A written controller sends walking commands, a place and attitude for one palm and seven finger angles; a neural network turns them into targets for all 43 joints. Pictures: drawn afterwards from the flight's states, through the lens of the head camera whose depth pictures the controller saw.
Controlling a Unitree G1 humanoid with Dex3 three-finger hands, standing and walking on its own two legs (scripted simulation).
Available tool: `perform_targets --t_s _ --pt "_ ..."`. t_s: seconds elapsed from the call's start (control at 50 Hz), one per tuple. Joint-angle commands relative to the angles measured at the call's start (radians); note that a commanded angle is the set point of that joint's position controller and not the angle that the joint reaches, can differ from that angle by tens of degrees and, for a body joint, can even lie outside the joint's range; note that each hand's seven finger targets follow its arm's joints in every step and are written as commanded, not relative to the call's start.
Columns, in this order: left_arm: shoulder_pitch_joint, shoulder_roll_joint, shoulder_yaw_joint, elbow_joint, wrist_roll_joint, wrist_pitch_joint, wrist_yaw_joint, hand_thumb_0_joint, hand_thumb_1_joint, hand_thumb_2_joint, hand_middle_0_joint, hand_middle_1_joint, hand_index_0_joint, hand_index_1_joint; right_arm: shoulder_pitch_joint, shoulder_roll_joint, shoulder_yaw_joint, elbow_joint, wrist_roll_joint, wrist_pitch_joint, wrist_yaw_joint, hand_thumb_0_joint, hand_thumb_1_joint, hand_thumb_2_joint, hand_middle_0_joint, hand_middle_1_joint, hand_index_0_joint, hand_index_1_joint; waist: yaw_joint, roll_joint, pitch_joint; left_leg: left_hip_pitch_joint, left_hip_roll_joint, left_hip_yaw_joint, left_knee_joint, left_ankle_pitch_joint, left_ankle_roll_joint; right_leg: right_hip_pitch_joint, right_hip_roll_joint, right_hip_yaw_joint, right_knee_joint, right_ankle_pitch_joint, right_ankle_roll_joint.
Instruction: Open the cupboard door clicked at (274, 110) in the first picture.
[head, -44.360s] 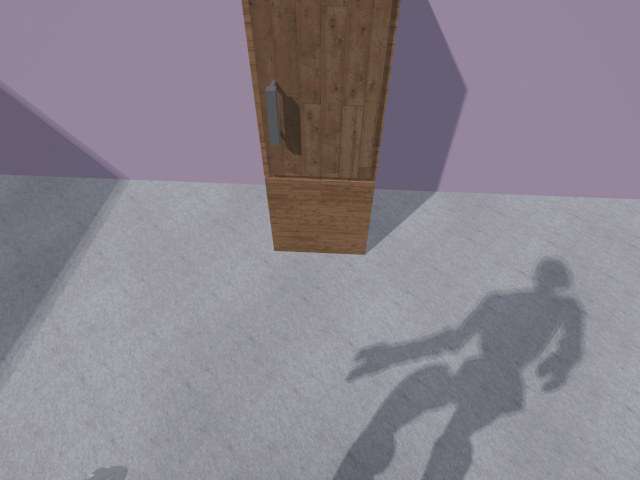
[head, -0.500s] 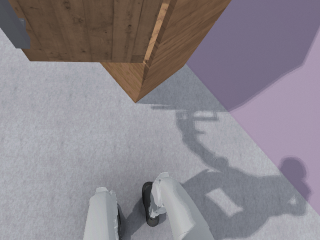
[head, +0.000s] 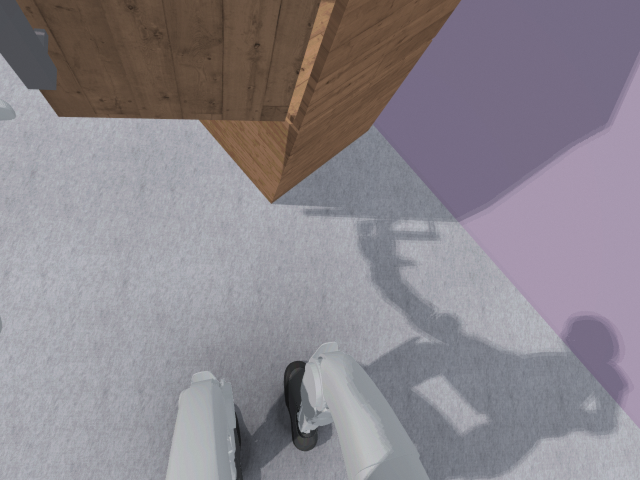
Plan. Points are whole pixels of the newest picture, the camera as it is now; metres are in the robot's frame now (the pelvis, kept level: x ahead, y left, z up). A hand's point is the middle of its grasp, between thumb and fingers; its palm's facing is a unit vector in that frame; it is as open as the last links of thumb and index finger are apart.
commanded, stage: slide the fingers in behind the handle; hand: left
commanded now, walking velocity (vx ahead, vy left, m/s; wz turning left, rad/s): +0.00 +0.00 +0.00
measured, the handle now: out of the picture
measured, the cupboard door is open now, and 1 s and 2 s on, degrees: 55 55 55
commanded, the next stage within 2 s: close the thumb around the handle in 1.18 s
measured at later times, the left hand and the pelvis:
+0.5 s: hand out of the picture +0.55 +0.28 +0.03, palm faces +0.07 -1.00 -0.01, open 14.9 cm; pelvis +0.01 +0.00 +0.02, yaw +2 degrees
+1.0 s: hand out of the picture +0.54 +0.26 +0.04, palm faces +0.10 -0.99 -0.01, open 15.6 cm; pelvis +0.02 +0.00 +0.02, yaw +5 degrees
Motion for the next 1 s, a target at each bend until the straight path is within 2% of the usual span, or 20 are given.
perform_targets --t_s 0.0,0.14,0.2,0.22,0.24,0.34,0.38,0.4,0.46,0.5,0.52,0.54,0.58,0.6,0.68,0.72,0.8,0.86,0.92,0.98 --pt "-0.429 0.238 -0.016 -0.216 -0.024 -0.077 -0.011 0.000 -0.500 0.300 -0.300 -1.200 -0.300 -1.200 0.247 -0.239 -0.080 0.014 -0.004 -0.002 -0.020 0.000 -0.900 -0.900 0.200 0.300 0.200 0.300 -0.021 0.336 -0.615 0.571 0.028 -0.126 -0.166 0.644 -0.057 0.260 0.030 0.085 -0.078 0.220 -0.003" --pt "-0.460 0.162 -0.074 -0.230 -0.028 -0.101 -0.005 0.000 -0.500 0.300 -0.300 -1.200 -0.300 -1.200 0.258 -0.233 -0.086 0.034 -0.011 -0.011 -0.019 0.000 -0.900 -0.900 0.200 0.300 0.200 0.300 -0.032 0.382 -0.638 0.657 0.032 -0.147 -0.173 0.719 -0.073 0.217 0.027 0.079 -0.082 0.233 -0.008" --pt "-0.439 0.140 -0.076 -0.242 -0.035 -0.107 0.000 0.000 -0.500 0.300 -0.300 -1.200 -0.300 -1.200 0.260 -0.230 -0.091 0.038 -0.012 -0.010 -0.016 0.000 -0.900 -0.900 0.200 0.300 0.200 0.300 -0.022 0.367 -0.649 0.672 0.030 -0.148 -0.178 0.745 -0.075 0.240 0.026 0.078 -0.087 0.247 -0.008" --pt "-0.444 0.097 -0.111 -0.256 -0.037 -0.111 -0.002 0.000 -0.500 0.300 -0.300 -1.200 -0.300 -1.200 0.261 -0.227 -0.095 0.038 -0.012 -0.013 -0.014 0.000 -0.900 -0.900 0.200 0.300 0.200 0.300 -0.029 0.400 -0.650 0.716 0.036 -0.159 -0.180 0.778 -0.081 0.202 0.026 0.078 -0.088 0.246 -0.011" --pt "-0.436 0.108 -0.096 -0.261 -0.036 -0.112 0.002 0.000 -0.500 0.300 -0.300 -1.200 -0.300 -1.200 0.261 -0.228 -0.095 0.045 -0.014 -0.011 -0.013 0.000 -0.900 -0.900 0.200 0.300 0.200 0.300 -0.017 0.407 -0.653 0.729 0.037 -0.159 -0.184 0.779 -0.087 0.202 0.026 0.076 -0.092 0.238 -0.010" --pt "-0.461 0.015 -0.156 -0.286 -0.041 -0.123 0.022 0.000 -0.500 0.300 -0.300 -1.200 -0.300 -1.200 0.260 -0.220 -0.104 0.062 -0.018 -0.014 -0.009 0.000 -0.900 -0.900 0.200 0.300 0.200 0.300 -0.038 0.394 -0.647 0.762 0.036 -0.164 -0.193 0.794 -0.089 0.195 0.025 0.073 -0.108 0.249 -0.010" --pt "-0.431 0.010 -0.155 -0.265 -0.039 -0.128 0.029 0.000 -0.500 0.300 -0.300 -1.200 -0.300 -1.200 0.259 -0.218 -0.105 0.067 -0.018 -0.015 -0.009 0.000 -0.900 -0.900 0.200 0.300 0.200 0.300 -0.028 0.376 -0.629 0.755 0.033 -0.164 -0.203 0.793 -0.092 0.213 0.025 0.072 -0.113 0.247 -0.012" --pt "-0.443 -0.032 -0.180 -0.258 -0.045 -0.128 0.034 0.000 -0.500 0.300 -0.300 -1.200 -0.300 -1.200 0.257 -0.214 -0.106 0.070 -0.020 -0.017 -0.007 0.000 -0.900 -0.900 0.200 0.300 0.200 0.300 -0.044 0.362 -0.614 0.742 0.030 -0.157 -0.202 0.777 -0.085 0.214 0.026 0.072 -0.120 0.252 -0.010" --pt "-0.446 -0.037 -0.185 -0.275 -0.043 -0.148 0.040 0.000 -0.500 0.300 -0.300 -1.200 -0.300 -1.200 0.257 -0.214 -0.111 0.077 -0.023 -0.017 -0.007 0.000 -0.900 -0.900 0.200 0.300 0.200 0.300 -0.032 0.395 -0.633 0.794 0.034 -0.171 -0.207 0.822 -0.100 0.194 0.023 0.070 -0.118 0.249 -0.013" --pt "-0.446 -0.073 -0.205 -0.246 -0.045 -0.151 0.045 0.000 -0.500 0.300 -0.300 -1.200 -0.300 -1.200 0.250 -0.209 -0.111 0.081 -0.024 -0.019 -0.005 0.000 -0.900 -0.900 0.200 0.300 0.200 0.300 -0.043 0.348 -0.609 0.746 0.027 -0.156 -0.205 0.774 -0.089 0.220 0.025 0.073 -0.123 0.254 -0.013" --pt "-0.462 -0.070 -0.212 -0.256 -0.046 -0.160 0.047 0.000 -0.500 0.300 -0.300 -1.200 -0.300 -1.200 0.257 -0.209 -0.111 0.085 -0.024 -0.021 -0.006 0.000 -0.900 -0.900 0.200 0.300 0.200 0.300 -0.047 0.366 -0.600 0.766 0.030 -0.165 -0.209 0.799 -0.094 0.208 0.024 0.070 -0.121 0.258 -0.016" --pt "-0.467 -0.114 -0.244 -0.271 -0.044 -0.165 0.047 0.000 -0.500 0.300 -0.300 -1.200 -0.300 -1.200 0.253 -0.207 -0.114 0.085 -0.026 -0.021 -0.003 0.000 -0.900 -0.900 0.200 0.300 0.200 0.300 -0.046 0.390 -0.617 0.798 0.031 -0.170 -0.211 0.814 -0.100 0.190 0.022 0.069 -0.122 0.251 -0.014" --pt "-0.448 -0.094 -0.223 -0.279 -0.046 -0.175 0.056 0.000 -0.500 0.300 -0.300 -1.200 -0.300 -1.200 0.254 -0.209 -0.118 0.087 -0.028 -0.019 -0.003 0.000 -0.900 -0.900 0.200 0.300 0.200 0.300 -0.036 0.371 -0.635 0.810 0.031 -0.173 -0.215 0.836 -0.104 0.210 0.022 0.067 -0.124 0.262 -0.015" --pt "-0.446 -0.134 -0.248 -0.279 -0.051 -0.177 0.057 0.000 -0.500 0.300 -0.300 -1.200 -0.300 -1.200 0.250 -0.204 -0.119 0.088 -0.028 -0.021 0.000 0.000 -0.900 -0.900 0.200 0.300 0.200 0.300 -0.043 0.362 -0.639 0.811 0.028 -0.171 -0.213 0.838 -0.101 0.216 0.023 0.069 -0.129 0.270 -0.014" --pt "-0.444 -0.174 -0.274 -0.296 -0.055 -0.190 0.063 0.000 -0.500 0.300 -0.300 -1.200 -0.300 -1.200 0.242 -0.200 -0.125 0.094 -0.030 -0.018 0.003 0.000 -0.900 -0.900 0.200 0.300 0.200 0.300 -0.042 0.356 -0.635 0.830 0.030 -0.174 -0.217 0.861 -0.106 0.217 0.023 0.066 -0.132 0.277 -0.015" --pt "-0.455 -0.218 -0.311 -0.298 -0.049 -0.196 0.070 0.000 -0.500 0.300 -0.300 -1.200 -0.300 -1.200 0.245 -0.196 -0.128 0.098 -0.033 -0.020 0.005 0.000 -0.900 -0.900 0.200 0.300 0.200 0.300 -0.050 0.386 -0.628 0.861 0.034 -0.187 -0.219 0.883 -0.112 0.175 0.021 0.062 -0.127 0.266 -0.017" --pt "-0.457 -0.216 -0.302 -0.266 -0.039 -0.201 0.092 0.000 -0.500 0.300 -0.300 -1.200 -0.300 -1.200 0.245 -0.197 -0.130 0.108 -0.037 -0.017 0.005 0.000 -0.900 -0.900 0.200 0.300 0.200 0.300 -0.054 0.332 -0.625 0.831 0.027 -0.179 -0.220 0.846 -0.110 0.200 0.024 0.062 -0.128 0.267 -0.015" --pt "-0.461 -0.213 -0.304 -0.273 -0.037 -0.213 0.092 0.000 -0.500 0.300 -0.300 -1.200 -0.300 -1.200 0.243 -0.195 -0.129 0.107 -0.037 -0.018 0.007 0.000 -0.900 -0.900 0.200 0.300 0.200 0.300 -0.044 0.357 -0.644 0.841 0.022 -0.176 -0.219 0.857 -0.112 0.214 0.025 0.070 -0.127 0.275 -0.020" --pt "-0.493 -0.252 -0.337 -0.249 -0.039 -0.211 0.087 0.000 -0.500 0.300 -0.300 -1.200 -0.300 -1.200 0.235 -0.192 -0.129 0.113 -0.037 -0.016 0.005 0.000 -0.900 -0.900 0.200 0.300 0.200 0.300 -0.064 0.362 -0.598 0.827 0.022 -0.173 -0.213 0.839 -0.107 0.178 0.025 0.069 -0.127 0.264 -0.021" --pt "-0.487 -0.178 -0.281 -0.245 -0.039 -0.213 0.088 0.000 -0.500 0.300 -0.300 -1.200 -0.300 -1.200 0.237 -0.197 -0.125 0.109 -0.038 -0.013 0.003 0.000 -0.900 -0.900 0.200 0.300 0.200 0.300 -0.046 0.349 -0.632 0.794 0.014 -0.158 -0.208 0.818 -0.099 0.238 0.026 0.075 -0.123 0.283 -0.023"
